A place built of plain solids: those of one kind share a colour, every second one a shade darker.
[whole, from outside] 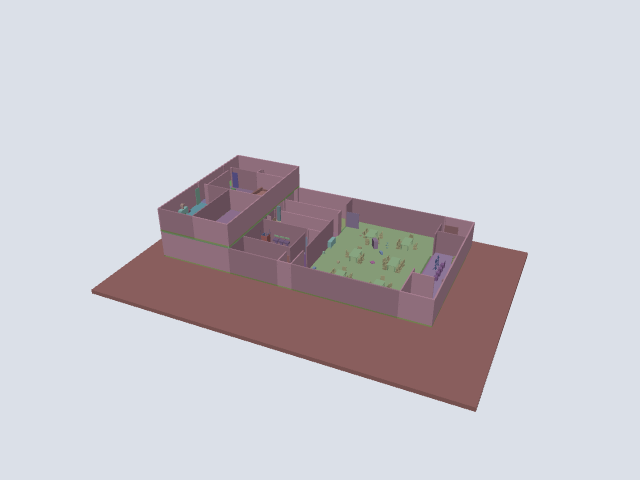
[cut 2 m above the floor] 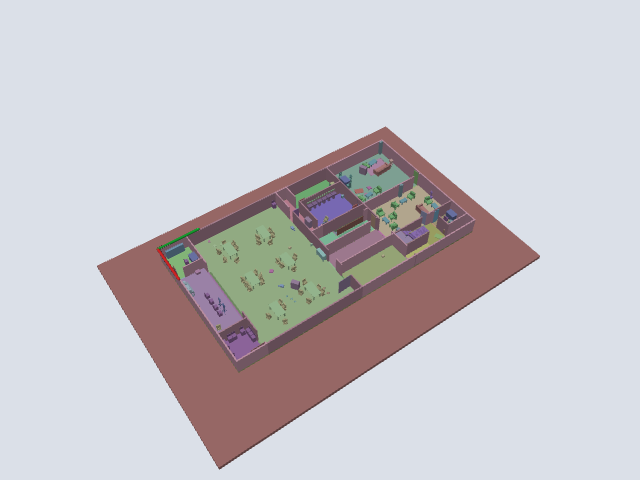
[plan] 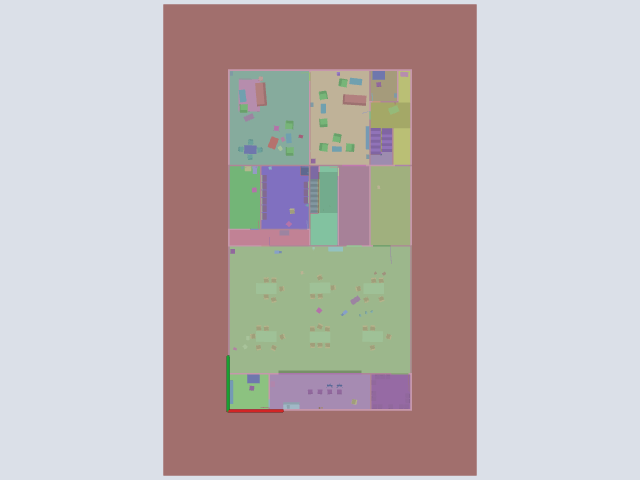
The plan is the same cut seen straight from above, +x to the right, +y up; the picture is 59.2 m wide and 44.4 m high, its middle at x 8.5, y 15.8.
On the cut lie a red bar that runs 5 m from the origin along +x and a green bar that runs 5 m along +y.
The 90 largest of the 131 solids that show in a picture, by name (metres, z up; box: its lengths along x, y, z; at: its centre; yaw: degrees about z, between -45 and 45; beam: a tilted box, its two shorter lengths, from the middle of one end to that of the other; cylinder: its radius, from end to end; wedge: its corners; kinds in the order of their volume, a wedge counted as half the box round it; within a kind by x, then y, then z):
{
 "under_1": {"box": [29.0, 43.6, 0.5], "at": [8.5, 15.8, -0.33]},
 "wall_1": {"box": [0.16, 3.2, 3.07], "at": [0.08, 1.76, 4.27]},
 "wall_2": {"box": [0.16, 11.7, 3.07], "at": [0.08, 9.34, 4.27]},
 "wall_3": {"box": [0.16, 1.4, 3.07], "at": [0.08, 16.02, 4.27]},
 "wall_4": {"box": [0.16, 5.78, 3.07], "at": [0.08, 19.74, 4.27]},
 "wall_5": {"box": [0.16, 4.26, 2.63], "at": [0.08, 24.89, 7.43]},
 "wall_6": {"box": [0.16, 8.68, 3.07], "at": [0.08, 27.1, 4.27]},
 "wall_7": {"box": [0.16, 4.29, 2.63], "at": [0.08, 29.3, 7.43]},
 "wall_8": {"box": [2.06, 0.13, 3.07], "at": [1.03, 16.79, 4.27]},
 "wall_9": {"box": [3.06, 0.13, 3.07], "at": [1.53, 15.26, 4.27]},
 "wall_10": {"box": [4.67, 0.13, 3.07], "at": [2.33, 3.42, 4.27]},
 "wall_11": {"box": [0.13, 5.78, 3.07], "at": [3.02, 19.74, 4.27]},
 "wall_12": {"box": [0.13, 2.29, 3.07], "at": [3.81, 2.21, 4.27]},
 "wall_13": {"box": [7.61, 0.13, 2.63], "at": [3.81, 27.09, 7.43]},
 "wall_14": {"box": [3.77, 0.13, 3.07], "at": [4.7, 16.79, 4.27]},
 "wall_15": {"box": [10.56, 0.13, 3.07], "at": [5.28, 22.7, 4.27]},
 "wall_16": {"box": [7.14, 0.13, 3.07], "at": [7.39, 15.26, 4.27]},
 "wall_17": {"box": [0.13, 1.4, 3.07], "at": [7.54, 16.02, 4.27]},
 "wall_18": {"box": [0.13, 5.78, 3.07], "at": [7.54, 19.74, 4.27]},
 "wall_19": {"box": [0.13, 4.26, 2.63], "at": [7.54, 24.89, 7.43]},
 "wall_20": {"box": [0.13, 7.77, 3.07], "at": [7.54, 26.64, 4.27]},
 "wall_21": {"box": [0.13, 2.86, 2.63], "at": [7.54, 28.58, 7.43]},
 "wall_22": {"box": [17.0, 0.16, 3.07], "at": [8.5, 0.08, 4.27]},
 "wall_23": {"box": [17.0, 0.16, 2.63], "at": [8.5, 22.68, 7.43]},
 "wall_24": {"box": [17.0, 0.16, 6.0], "at": [8.5, 31.52, 5.74]},
 "wall_25": {"box": [4.67, 0.13, 2.63], "at": [9.81, 30.07, 7.43]},
 "wall_26": {"box": [0.13, 6.4, 3.07], "at": [10.2, 18.52, 4.27]},
 "wall_27": {"box": [1.04, 0.13, 3.07], "at": [12.88, 15.26, 4.27]},
 "wall_28": {"box": [0.13, 7.31, 3.07], "at": [13.12, 18.98, 4.27]},
 "wall_29": {"box": [0.13, 3.67, 2.63], "at": [13.12, 24.59, 7.43]},
 "wall_30": {"box": [0.13, 4.18, 3.07], "at": [13.12, 24.85, 4.27]},
 "wall_31": {"box": [0.13, 0.82, 3.07], "at": [13.12, 28.11, 4.27]},
 "wall_32": {"box": [0.13, 3.45, 2.63], "at": [13.12, 28.29, 7.43]},
 "wall_33": {"box": [0.13, 2.79, 3.07], "at": [13.12, 30.05, 4.27]},
 "wall_34": {"box": [0.13, 3.2, 3.07], "at": [13.2, 1.76, 4.27]},
 "wall_35": {"box": [2.75, 0.13, 3.07], "at": [13.71, 3.42, 4.27]},
 "wall_36": {"box": [2.68, 0.13, 3.07], "at": [14.1, 22.7, 4.27]},
 "wall_37": {"box": [1.66, 0.13, 3.07], "at": [14.93, 28.59, 4.27]},
 "wall_38": {"box": [0.13, 3.37, 3.07], "at": [15.22, 24.45, 4.27]},
 "wall_39": {"box": [0.13, 2.79, 3.07], "at": [15.7, 30.05, 4.27]},
 "wall_40": {"box": [1.99, 0.13, 3.07], "at": [16.0, 15.26, 4.27]},
 "wall_41": {"box": [0.16, 3.2, 3.07], "at": [16.92, 1.76, 4.27]},
 "wall_42": {"box": [0.16, 11.7, 3.07], "at": [16.92, 9.34, 4.27]},
 "wall_43": {"box": [0.16, 7.31, 3.07], "at": [16.92, 18.98, 4.27]},
 "wall_44": {"box": [0.16, 8.68, 6.0], "at": [16.92, 27.1, 5.74]},
 "upper_floor_concert_room_1": {"box": [16.68, 11.7, 0.16], "at": [8.5, 9.34, 2.66]},
 "upper_floor_stage_1": {"box": [9.26, 3.2, 0.45], "at": [8.5, 1.76, 2.8]},
 "upper_floor_games_room_1": {"box": [7.32, 8.68, 0.16], "at": [3.82, 27.1, 2.66]},
 "upper_floor_lounge_bar_1": {"box": [5.45, 8.68, 0.16], "at": [10.34, 27.1, 2.66]},
 "upper_floor_committee_room_1": {"box": [5.45, 7.25, 0.16], "at": [10.34, 26.39, 6.03]},
 "upper_floor_dressing_room_1": {"box": [3.58, 3.2, 0.45], "at": [1.95, 1.76, 2.8]},
 "upper_floor_steward_flat_1": {"box": [7.32, 4.29, 0.16], "at": [3.82, 29.3, 6.03]},
 "upper_floor_steward_rooms_1": {"box": [7.32, 4.26, 0.16], "at": [3.82, 24.89, 6.03]},
 "club_stair_landing_1": {"box": [1.04, 0.94, 2.07], "at": [13.71, 23.23, 3.48]},
 "club_stair_landing_2": {"box": [0.93, 1.21, 2.07], "at": [14.7, 23.36, 3.48]},
 "upper_floor_passage_1": {"box": [3.65, 7.31, 0.16], "at": [15.02, 18.98, 2.66]},
 "upper_floor_gents_1": {"box": [4.39, 5.78, 0.16], "at": [5.29, 19.74, 2.66]},
 "upper_floor_bar_back_1": {"box": [2.8, 7.31, 0.16], "at": [11.66, 18.98, 2.66]},
 "upper_floor_lobby_1": {"box": [3.65, 2.39, 0.16], "at": [15.02, 27.32, 2.66]},
 "upper_floor_lobby_2": {"box": [1.55, 3.37, 0.16], "at": [16.07, 24.45, 2.66]},
 "upper_floor_lobby_3": {"box": [1.08, 2.92, 0.16], "at": [16.3, 29.98, 2.66]},
 "upper_floor_ladies_1": {"box": [2.8, 5.78, 0.16], "at": [1.56, 19.74, 2.66]},
 "upper_floor_cellar_head_1": {"box": [2.52, 2.97, 0.16], "at": [8.87, 16.81, 2.66]},
 "upper_floor_cellar_head_2": {"box": [1.77, 3.8, 0.16], "at": [9.24, 20.19, 2.66]},
 "floor_beer_cellar_1": {"box": [3.34, 1.2, 0.5], "at": [9.28, 22.03, -0.25]},
 "upper_floor_stack_store_1": {"box": [3.58, 3.2, 0.16], "at": [15.05, 1.76, 2.66]},
 "wall_foot_1": {"box": [0.16, 11.7, 0.17], "at": [0.08, 9.34, 2.66]},
 "wall_foot_2": {"box": [0.16, 8.68, 0.17], "at": [0.08, 27.1, 2.66]},
 "wall_foot_3": {"box": [17.0, 0.16, 0.17], "at": [8.5, 0.08, 2.66]},
 "wall_foot_4": {"box": [17.0, 0.16, 0.17], "at": [8.5, 22.68, 6.04]},
 "wall_foot_5": {"box": [0.16, 11.7, 0.17], "at": [16.92, 9.34, 2.66]},
 "club_stair_1": {"box": [0.93, 0.56, 3.32], "at": [14.69, 25.85, 4.1]},
 "upper_floor_wc_lobby_1": {"box": [7.32, 1.4, 0.16], "at": [3.82, 16.02, 2.66]},
 "bookcase_1": {"box": [0.31, 2.14, 1.15], "at": [0.33, 1.7, 3.6]},
 "bookcase_2": {"box": [0.31, 2.14, 1.15], "at": [12.89, 25.25, 3.31]},
 "stack_trolley_1": {"box": [0.9, 0.5, 1.09], "at": [1.93, 27.12, 3.28], "yaw": 25.2},
 "stack_trolley_2": {"box": [0.9, 0.5, 1.09], "at": [5.21, 16.46, 3.28]},
 "stack_trolley_3": {"box": [0.9, 0.5, 1.02], "at": [11.78, 10.22, 3.25], "yaw": 34.9},
 "sofa_1": {"box": [0.93, 2.16, 0.34], "at": [3.05, 29.27, 3.02], "yaw": 4.8},
 "sofa_2": {"box": [2.16, 0.93, 0.34], "at": [11.7, 28.75, 3.02], "yaw": -3.8},
 "upper_floor_steward_office_1": {"box": [2.44, 2.79, 0.16], "at": [14.41, 30.05, 2.66]},
 "wall_band_1": {"box": [0.16, 8.68, 0.31], "at": [0.08, 27.1, 5.96]},
 "wall_band_2": {"box": [10.56, 0.13, 0.31], "at": [5.28, 22.7, 5.96]},
 "sideboard_1": {"box": [1.35, 0.45, 0.71], "at": [3.88, 31.2, 6.62]},
 "sideboard_2": {"box": [1.35, 0.45, 0.71], "at": [9.95, 14.96, 3.24]},
 "piano_upright_1": {"box": [1.5, 0.36, 1.22], "at": [5.85, 0.35, 3.63]},
 "rug_1": {"box": [2.0, 2.9, 0.08], "at": [1.96, 29.18, 2.71], "yaw": -0.8},
 "upper_floor_gap_stage_step_1": {"box": [7.66, 0.13, 0.45], "at": [8.5, 3.42, 2.8]},
 "stage_step_tread_1": {"box": [7.66, 0.25, 0.19], "at": [8.5, 3.61, 2.79]},
 "cellar_stair_guard_1": {"box": [0.08, 3.8, 0.98], "at": [8.4, 20.19, 3.23]}
}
